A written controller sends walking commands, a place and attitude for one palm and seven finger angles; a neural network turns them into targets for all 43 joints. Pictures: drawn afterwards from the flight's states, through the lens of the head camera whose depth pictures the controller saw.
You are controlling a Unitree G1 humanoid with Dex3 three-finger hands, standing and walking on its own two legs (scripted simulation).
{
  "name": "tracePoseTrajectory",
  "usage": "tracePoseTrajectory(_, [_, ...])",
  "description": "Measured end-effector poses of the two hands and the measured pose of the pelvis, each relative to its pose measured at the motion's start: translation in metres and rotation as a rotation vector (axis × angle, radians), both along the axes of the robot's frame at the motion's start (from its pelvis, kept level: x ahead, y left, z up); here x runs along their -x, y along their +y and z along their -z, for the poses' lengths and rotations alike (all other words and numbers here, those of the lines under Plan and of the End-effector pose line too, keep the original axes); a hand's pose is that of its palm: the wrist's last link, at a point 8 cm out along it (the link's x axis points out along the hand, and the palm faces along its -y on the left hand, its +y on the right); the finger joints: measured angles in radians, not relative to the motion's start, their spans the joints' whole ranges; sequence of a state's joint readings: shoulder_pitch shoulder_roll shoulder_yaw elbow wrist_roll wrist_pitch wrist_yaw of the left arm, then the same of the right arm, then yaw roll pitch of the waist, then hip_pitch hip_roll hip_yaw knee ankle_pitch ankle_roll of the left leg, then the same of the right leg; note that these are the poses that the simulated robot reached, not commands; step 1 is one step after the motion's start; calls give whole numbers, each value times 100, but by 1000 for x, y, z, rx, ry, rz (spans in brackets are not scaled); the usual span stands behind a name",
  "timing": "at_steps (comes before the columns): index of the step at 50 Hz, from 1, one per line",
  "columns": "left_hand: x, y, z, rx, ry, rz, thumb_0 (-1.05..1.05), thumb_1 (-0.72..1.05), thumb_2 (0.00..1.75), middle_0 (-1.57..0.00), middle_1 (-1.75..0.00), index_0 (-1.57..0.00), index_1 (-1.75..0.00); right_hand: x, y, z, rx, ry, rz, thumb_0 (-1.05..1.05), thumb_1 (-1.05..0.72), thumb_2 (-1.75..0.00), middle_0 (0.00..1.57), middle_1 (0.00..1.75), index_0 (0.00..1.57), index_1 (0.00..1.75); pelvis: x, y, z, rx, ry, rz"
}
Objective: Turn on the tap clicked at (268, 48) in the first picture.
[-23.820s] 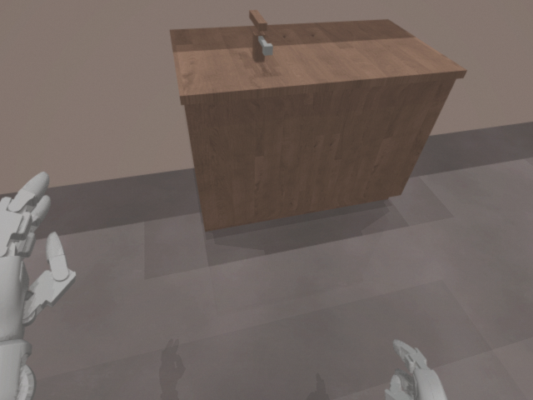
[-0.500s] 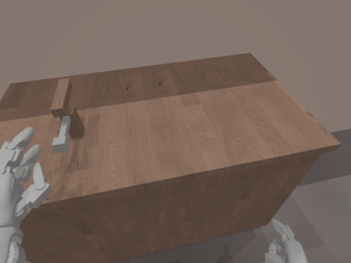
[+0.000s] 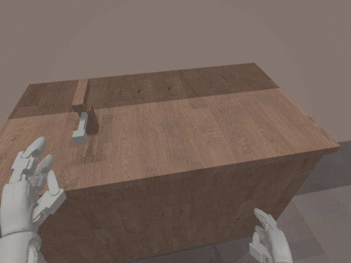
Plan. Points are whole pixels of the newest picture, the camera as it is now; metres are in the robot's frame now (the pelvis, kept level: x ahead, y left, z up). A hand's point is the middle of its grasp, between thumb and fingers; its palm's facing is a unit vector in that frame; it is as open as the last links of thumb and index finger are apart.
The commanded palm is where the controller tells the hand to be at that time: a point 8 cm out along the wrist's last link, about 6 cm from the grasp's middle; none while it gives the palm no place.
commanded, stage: turn the palm inward beside the body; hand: left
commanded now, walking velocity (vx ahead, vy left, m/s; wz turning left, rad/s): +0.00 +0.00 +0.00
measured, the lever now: (80, 137) +0.37 +0.31 +0.09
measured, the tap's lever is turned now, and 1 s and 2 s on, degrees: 0 0 0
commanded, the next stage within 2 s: reach beside the lever's end, fingers flat in 0.68 s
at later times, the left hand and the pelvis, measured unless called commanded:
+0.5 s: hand (77, 190) +0.20 +0.21 +0.14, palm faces +0.46 -0.88 -0.12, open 7.4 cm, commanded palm +0.14 +0.26 +0.16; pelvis +0.02 -0.02 +0.00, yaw +0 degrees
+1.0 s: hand (80, 184) +0.21 +0.21 +0.14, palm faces +0.51 -0.85 -0.12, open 7.4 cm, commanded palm +0.17 +0.26 +0.15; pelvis +0.01 -0.03 +0.00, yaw +1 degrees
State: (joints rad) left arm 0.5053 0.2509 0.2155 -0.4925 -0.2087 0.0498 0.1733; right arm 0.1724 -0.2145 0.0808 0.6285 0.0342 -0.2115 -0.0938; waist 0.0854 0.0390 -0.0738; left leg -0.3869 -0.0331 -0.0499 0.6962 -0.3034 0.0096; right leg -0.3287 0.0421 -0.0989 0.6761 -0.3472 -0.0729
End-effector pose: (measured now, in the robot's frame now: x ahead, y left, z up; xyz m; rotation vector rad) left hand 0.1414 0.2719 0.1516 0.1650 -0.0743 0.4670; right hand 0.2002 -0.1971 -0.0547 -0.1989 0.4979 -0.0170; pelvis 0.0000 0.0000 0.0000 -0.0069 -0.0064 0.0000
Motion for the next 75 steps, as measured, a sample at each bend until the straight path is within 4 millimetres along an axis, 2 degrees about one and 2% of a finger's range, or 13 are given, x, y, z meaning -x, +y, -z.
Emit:
tracePoseTrajectory(10, [9, -11, 5, 34, 26, -18, 1, 90, 90, -20, -30, -20, -30, 4, -10, 4, 7, 1, 4, 1, -90, -90, 20, 30, 21, 30, 2, -5, 2, 4, -9, -8])
tracePoseTrajectory(17, [1, -14, 0, 37, 15, -35, 1, 90, 90, -20, -30, -20, -30, -1, -17, 7, 6, 8, 9, 1, -90, -90, 20, 30, 21, 30, -5, -10, 2, 2, 0, -12])
tracePoseTrajectory(28, [-13, -25, 2, 46, 46, -24, 1, 90, 90, -20, -30, -20, -30, -12, -30, 7, 3, 4, 20, 1, -90, -90, 20, 30, 20, 30, -18, -18, 0, -10, 19, -8])
tracePoseTrajectory(42, [-14, -33, 2, 49, 46, -27, 1, 90, 90, -21, -30, -20, -30, -12, -42, 8, -1, 11, 34, 1, -90, -90, 20, 30, 20, 30, -20, -26, 0, -15, 17, -7])
tracePoseTrajectory(49, [-19, -25, 4, 42, 29, -62, 1, 90, 90, -21, -30, -21, -30, -6, -44, 12, 4, 23, 39, 1, -90, -90, 20, 30, 20, 30, -12, -28, 0, -11, 10, -14])
tracePoseTrajectory(55, [-39, -20, 7, 49, 29, -53, 1, 90, 90, -20, -30, -20, -30, 0, -44, 17, 6, 51, 54, 1, -90, -90, 20, 30, 20, 30, -9, -28, 0, -10, 16, -12])
tracePoseTrajectory(62, [-59, -9, 12, 59, 68, -56, 1, 90, 90, -21, -30, -21, -30, 3, -47, 18, 9, 82, 89, 1, -90, -90, 20, 30, 21, 30, -15, -25, -2, -13, 29, 3])
tracePoseTrajectory(75, [-63, 24, 22, 71, 59, -99, 1, 90, 90, -20, -28, -20, -28, 3, -44, 16, 48, 106, 99, 1, -90, -90, 20, 30, 20, 30, -20, -11, -4, -8, 37, 3])
